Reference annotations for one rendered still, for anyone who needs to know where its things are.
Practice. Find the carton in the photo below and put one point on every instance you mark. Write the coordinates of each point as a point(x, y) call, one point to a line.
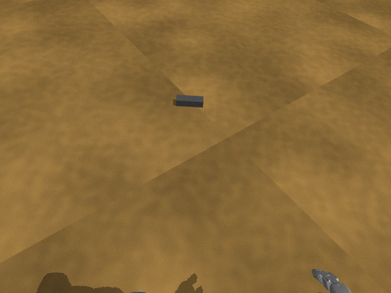
point(189, 101)

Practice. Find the right robot hand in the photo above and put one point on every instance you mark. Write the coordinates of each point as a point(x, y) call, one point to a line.
point(330, 281)

